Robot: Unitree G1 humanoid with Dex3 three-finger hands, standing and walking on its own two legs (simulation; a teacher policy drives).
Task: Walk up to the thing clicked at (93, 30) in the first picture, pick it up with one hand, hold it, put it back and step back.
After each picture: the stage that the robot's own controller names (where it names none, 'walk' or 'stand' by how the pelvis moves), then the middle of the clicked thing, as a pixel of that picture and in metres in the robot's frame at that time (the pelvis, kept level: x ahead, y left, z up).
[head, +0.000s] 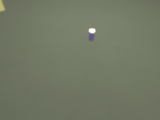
stand; (91, 34) +1.46 -0.17 -0.72
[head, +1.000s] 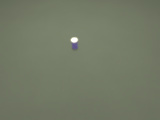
walk; (74, 43) +1.34 +0.15 -0.71
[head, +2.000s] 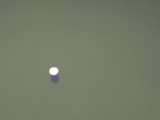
walk; (54, 74) +0.82 +0.25 -0.71
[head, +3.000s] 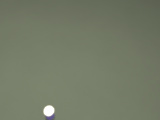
stand; (49, 113) +0.44 +0.19 -0.70
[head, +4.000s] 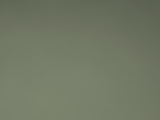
stand; out of the picture +0.39 +0.22 -0.73
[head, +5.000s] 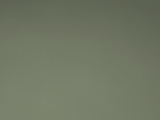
stand; out of the picture +0.38 +0.21 -0.73
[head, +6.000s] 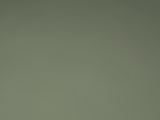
stand; out of the picture +0.38 +0.21 -0.73
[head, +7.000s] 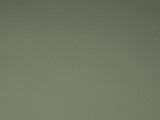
stand; out of the picture +0.37 +0.21 -0.73
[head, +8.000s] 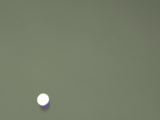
go down; (44, 101) +0.41 +0.20 -0.64
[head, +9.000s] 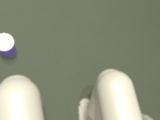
go down; (6, 46) +0.47 +0.25 -0.29
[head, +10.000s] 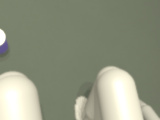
close in; out of the picture +0.46 +0.26 -0.27
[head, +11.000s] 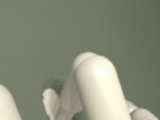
close; out of the picture +0.44 +0.31 -0.22
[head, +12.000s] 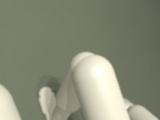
close; out of the picture +0.43 +0.31 -0.23
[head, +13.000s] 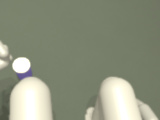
lift; (23, 69) +0.40 +0.23 -0.31
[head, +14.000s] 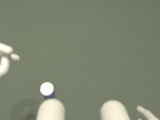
lift; (48, 90) +0.38 +0.19 -0.50
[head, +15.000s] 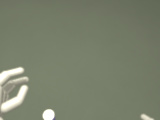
stand; (49, 117) +0.35 +0.19 -0.64
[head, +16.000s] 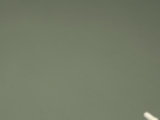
stand; out of the picture +0.34 +0.18 -0.65
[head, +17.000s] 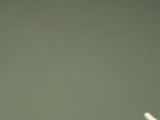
stand; out of the picture +0.33 +0.17 -0.66
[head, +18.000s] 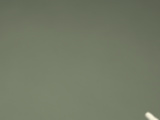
stand; out of the picture +0.33 +0.18 -0.66
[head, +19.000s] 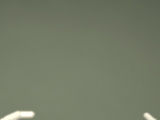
hold; out of the picture +0.34 +0.17 -0.65
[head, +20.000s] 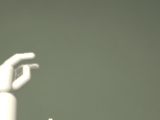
hold; out of the picture +0.35 +0.19 -0.68
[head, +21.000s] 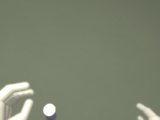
hold; (50, 111) +0.36 +0.18 -0.60
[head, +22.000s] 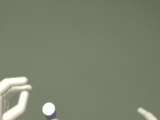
hold; (49, 110) +0.35 +0.18 -0.58
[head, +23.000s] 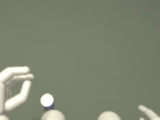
close; (48, 101) +0.36 +0.19 -0.54
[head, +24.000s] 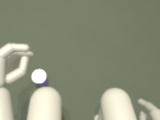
hold; (40, 78) +0.39 +0.20 -0.41
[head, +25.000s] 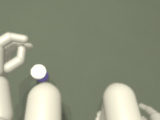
close; (40, 74) +0.40 +0.20 -0.37
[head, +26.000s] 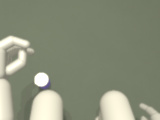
close; (43, 81) +0.39 +0.20 -0.43
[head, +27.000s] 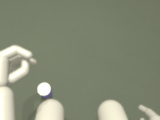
close; (45, 90) +0.37 +0.19 -0.49
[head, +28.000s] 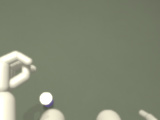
close; (47, 100) +0.36 +0.19 -0.54
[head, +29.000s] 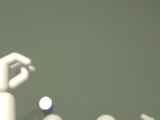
close; (46, 104) +0.36 +0.19 -0.57
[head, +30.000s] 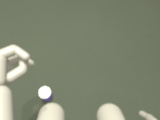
close; (46, 94) +0.37 +0.19 -0.51
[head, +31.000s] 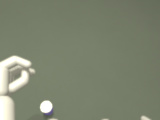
close; (47, 108) +0.36 +0.19 -0.59
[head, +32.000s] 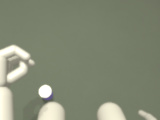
hold; (46, 93) +0.38 +0.19 -0.51
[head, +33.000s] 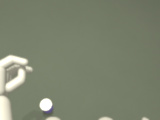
hold; (47, 106) +0.36 +0.19 -0.58
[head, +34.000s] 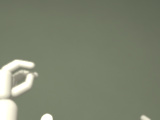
hold; out of the picture +0.36 +0.18 -0.63
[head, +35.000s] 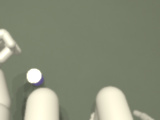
crouch; (35, 77) +0.39 +0.21 -0.41
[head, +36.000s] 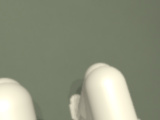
hold; out of the picture +0.39 +0.25 -0.25
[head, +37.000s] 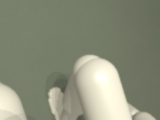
lower; out of the picture +0.37 +0.27 -0.23
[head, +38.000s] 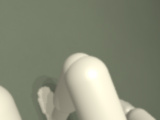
lower; out of the picture +0.37 +0.28 -0.23
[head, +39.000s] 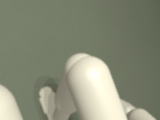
lower; out of the picture +0.37 +0.28 -0.23
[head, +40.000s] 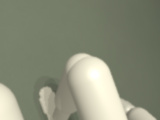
lower; out of the picture +0.37 +0.28 -0.23
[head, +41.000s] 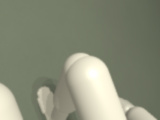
loosen; out of the picture +0.37 +0.28 -0.23
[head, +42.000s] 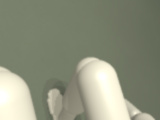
stand; out of the picture +0.38 +0.27 -0.24
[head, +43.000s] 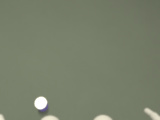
stand; (42, 104) +0.37 +0.20 -0.57
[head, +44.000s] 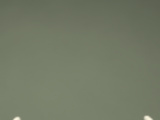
stand; out of the picture +0.35 +0.19 -0.67
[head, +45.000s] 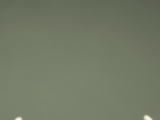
stand; out of the picture +0.35 +0.18 -0.67
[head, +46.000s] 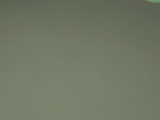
stand; out of the picture +0.36 +0.19 -0.71
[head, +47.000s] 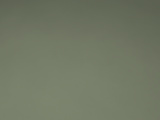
stand; out of the picture +0.34 +0.19 -0.72
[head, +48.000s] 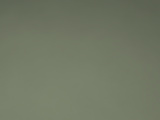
stand; out of the picture +0.32 +0.20 -0.73
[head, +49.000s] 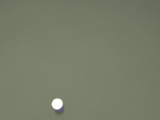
walk; (58, 105) +0.40 +0.20 -0.71
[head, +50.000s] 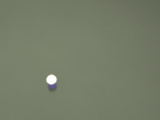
walk; (52, 82) +0.61 +0.17 -0.70
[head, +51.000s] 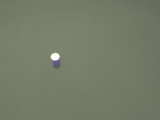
stand; (56, 60) +0.90 +0.27 -0.70
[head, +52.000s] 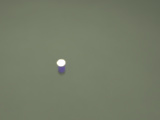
stand; (61, 66) +0.93 +0.16 -0.72
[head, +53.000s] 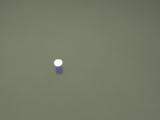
stand; (58, 66) +0.96 +0.20 -0.73
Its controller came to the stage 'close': yes
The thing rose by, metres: 0.04
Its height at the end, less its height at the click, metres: +0.00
